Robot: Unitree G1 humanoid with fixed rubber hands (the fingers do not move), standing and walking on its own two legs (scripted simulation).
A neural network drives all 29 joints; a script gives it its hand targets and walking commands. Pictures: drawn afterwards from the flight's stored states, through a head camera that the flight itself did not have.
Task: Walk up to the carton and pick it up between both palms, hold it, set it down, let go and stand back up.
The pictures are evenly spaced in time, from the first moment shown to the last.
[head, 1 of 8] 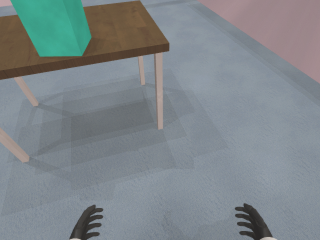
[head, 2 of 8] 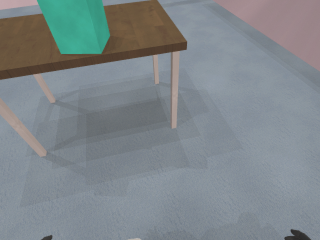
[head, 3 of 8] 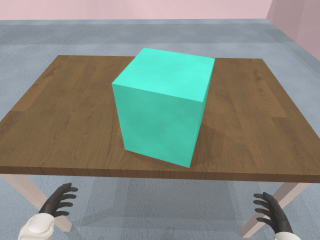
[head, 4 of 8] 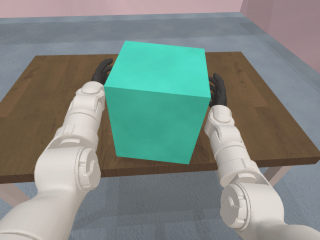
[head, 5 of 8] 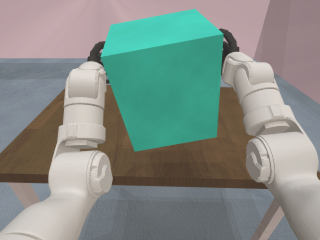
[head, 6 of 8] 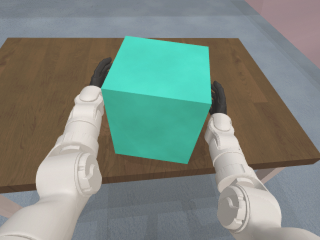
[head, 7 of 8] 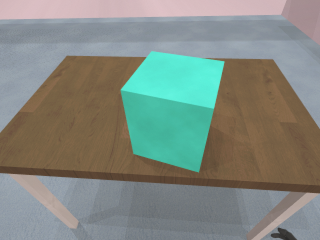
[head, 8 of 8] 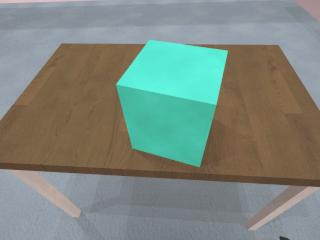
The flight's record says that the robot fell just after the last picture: no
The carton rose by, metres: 0.23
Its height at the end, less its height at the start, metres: +0.00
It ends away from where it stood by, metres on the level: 0.02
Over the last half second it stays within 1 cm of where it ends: yes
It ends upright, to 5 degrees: yes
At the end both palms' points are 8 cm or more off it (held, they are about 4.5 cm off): yes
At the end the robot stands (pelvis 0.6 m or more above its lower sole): yes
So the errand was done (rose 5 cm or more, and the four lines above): yes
